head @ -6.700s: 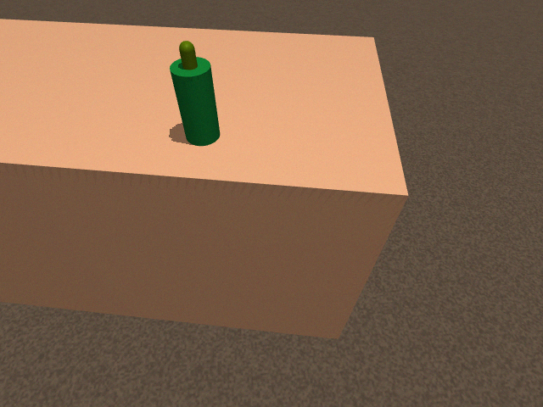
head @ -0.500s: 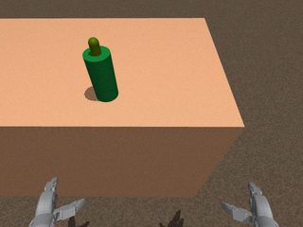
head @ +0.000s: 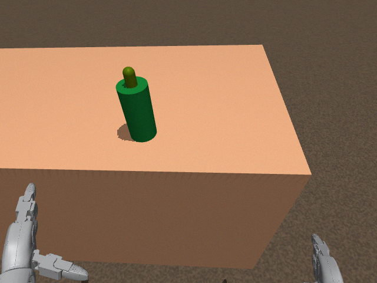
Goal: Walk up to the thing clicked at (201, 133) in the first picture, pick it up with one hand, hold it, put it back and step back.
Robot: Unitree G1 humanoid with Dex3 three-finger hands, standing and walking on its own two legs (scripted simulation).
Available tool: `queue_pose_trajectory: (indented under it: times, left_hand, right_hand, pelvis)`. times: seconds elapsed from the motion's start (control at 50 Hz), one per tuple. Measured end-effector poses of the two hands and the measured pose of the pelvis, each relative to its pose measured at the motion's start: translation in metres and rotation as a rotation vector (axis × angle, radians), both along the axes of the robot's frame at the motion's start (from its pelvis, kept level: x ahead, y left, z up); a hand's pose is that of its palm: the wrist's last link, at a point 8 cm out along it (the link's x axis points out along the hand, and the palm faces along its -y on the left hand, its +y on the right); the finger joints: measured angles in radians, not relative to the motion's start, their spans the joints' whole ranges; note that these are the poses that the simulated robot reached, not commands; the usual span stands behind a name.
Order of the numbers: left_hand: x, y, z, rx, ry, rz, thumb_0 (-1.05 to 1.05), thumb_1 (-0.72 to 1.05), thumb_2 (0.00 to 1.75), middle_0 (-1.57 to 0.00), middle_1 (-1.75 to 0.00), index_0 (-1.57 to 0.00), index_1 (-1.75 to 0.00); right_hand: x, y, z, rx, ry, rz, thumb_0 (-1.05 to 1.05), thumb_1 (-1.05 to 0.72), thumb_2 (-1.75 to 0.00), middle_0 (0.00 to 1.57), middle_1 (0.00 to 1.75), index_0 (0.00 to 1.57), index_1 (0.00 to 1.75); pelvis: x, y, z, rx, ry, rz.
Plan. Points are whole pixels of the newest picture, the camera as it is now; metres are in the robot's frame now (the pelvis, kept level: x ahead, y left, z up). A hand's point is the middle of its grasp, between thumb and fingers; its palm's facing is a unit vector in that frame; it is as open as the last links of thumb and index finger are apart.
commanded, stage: rise first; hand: left
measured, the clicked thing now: (136, 104) +0.49 +0.15 +0.13
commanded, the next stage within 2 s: go down in 1.16 s
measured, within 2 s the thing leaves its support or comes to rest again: neither
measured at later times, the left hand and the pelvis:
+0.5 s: hand (29, 228) +0.17 +0.26 +0.13, palm faces +0.39 -0.81 -0.45, open 17.6 cm; pelvis -0.02 -0.01 +0.00, yaw +1 degrees
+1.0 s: hand (20, 213) +0.17 +0.25 +0.18, palm faces +0.41 -0.79 -0.46, open 17.5 cm; pelvis -0.02 +0.00 +0.00, yaw +1 degrees
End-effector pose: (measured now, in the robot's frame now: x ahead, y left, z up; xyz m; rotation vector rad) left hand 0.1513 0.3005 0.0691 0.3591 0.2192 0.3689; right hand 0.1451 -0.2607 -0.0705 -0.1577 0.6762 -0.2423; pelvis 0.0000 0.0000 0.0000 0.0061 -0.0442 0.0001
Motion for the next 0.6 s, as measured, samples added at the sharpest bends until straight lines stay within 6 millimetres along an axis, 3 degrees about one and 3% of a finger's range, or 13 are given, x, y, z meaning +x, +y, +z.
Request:
queue_pose_trajectory:
  times: [0.28,0.6]
  left_hand:
    - [-0.012,-0.001,0.054,0.135,-0.181,-0.041,-0.01,-0.54,0.01,-0.05,-0.03,-0.03,-0.04]
    - [-0.023,-0.003,0.095,0.234,-0.351,-0.078,-0.01,-0.53,0.01,-0.04,-0.02,-0.04,-0.03]
  right_hand:
    - [-0.010,-0.020,-0.008,-0.029,0.041,-0.031,-0.01,0.55,0.00,0.05,0.05,0.06,0.05]
    - [-0.013,-0.014,-0.011,-0.004,0.016,-0.025,-0.01,0.56,0.00,0.05,0.05,0.06,0.05]
  pelvis:
    - [-0.012,-0.004,-0.001,0.001,-0.017,0.008]
    - [-0.019,-0.005,-0.002,0.003,-0.026,0.015]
